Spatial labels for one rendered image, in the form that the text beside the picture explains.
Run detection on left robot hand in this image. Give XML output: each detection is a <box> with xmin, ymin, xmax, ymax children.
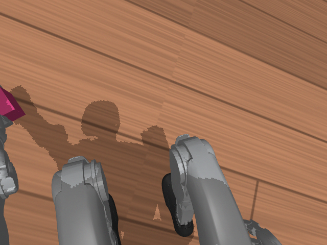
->
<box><xmin>0</xmin><ymin>85</ymin><xmax>14</xmax><ymax>128</ymax></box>

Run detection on small box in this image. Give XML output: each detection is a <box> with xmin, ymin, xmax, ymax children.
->
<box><xmin>0</xmin><ymin>87</ymin><xmax>25</xmax><ymax>121</ymax></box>

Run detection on left robot arm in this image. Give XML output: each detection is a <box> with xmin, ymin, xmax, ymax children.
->
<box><xmin>0</xmin><ymin>116</ymin><xmax>19</xmax><ymax>245</ymax></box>

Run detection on right robot foot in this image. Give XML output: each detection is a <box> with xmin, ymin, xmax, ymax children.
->
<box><xmin>162</xmin><ymin>173</ymin><xmax>194</xmax><ymax>237</ymax></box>

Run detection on left robot foot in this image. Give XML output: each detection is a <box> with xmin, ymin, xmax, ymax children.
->
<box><xmin>108</xmin><ymin>194</ymin><xmax>121</xmax><ymax>245</ymax></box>

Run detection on right robot hand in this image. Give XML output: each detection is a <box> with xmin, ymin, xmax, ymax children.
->
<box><xmin>243</xmin><ymin>219</ymin><xmax>282</xmax><ymax>245</ymax></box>

